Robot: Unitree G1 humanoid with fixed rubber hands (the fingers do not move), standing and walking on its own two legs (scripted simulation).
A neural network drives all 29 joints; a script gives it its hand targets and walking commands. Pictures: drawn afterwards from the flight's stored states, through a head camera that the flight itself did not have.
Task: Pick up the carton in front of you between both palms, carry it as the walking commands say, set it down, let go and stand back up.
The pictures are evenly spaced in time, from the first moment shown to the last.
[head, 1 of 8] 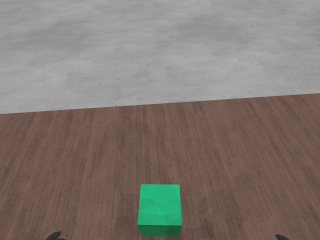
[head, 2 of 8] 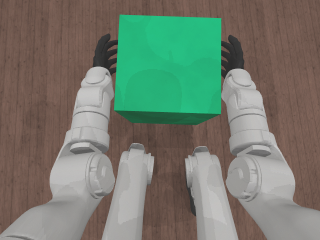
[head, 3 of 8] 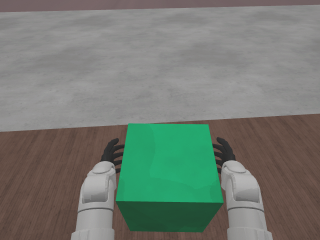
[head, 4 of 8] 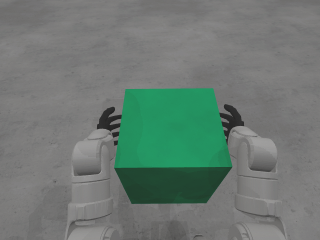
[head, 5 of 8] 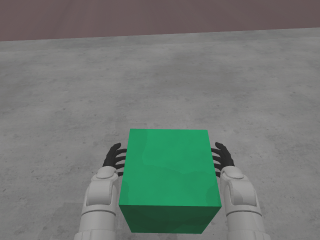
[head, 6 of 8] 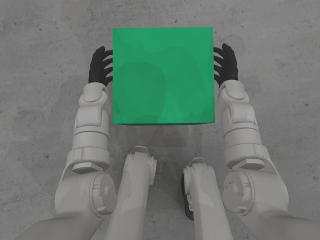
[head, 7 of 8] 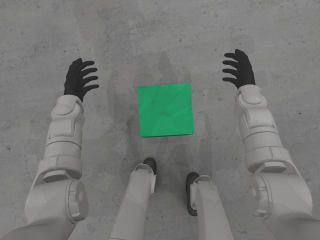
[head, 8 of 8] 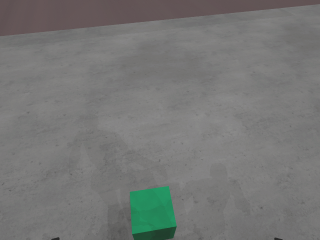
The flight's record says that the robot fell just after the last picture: no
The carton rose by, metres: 0.70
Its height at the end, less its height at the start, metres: -0.10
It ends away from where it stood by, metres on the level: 3.54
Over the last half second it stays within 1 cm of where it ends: yes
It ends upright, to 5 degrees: yes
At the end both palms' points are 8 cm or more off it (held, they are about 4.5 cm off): yes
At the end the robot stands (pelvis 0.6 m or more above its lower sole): yes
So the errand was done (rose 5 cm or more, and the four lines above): yes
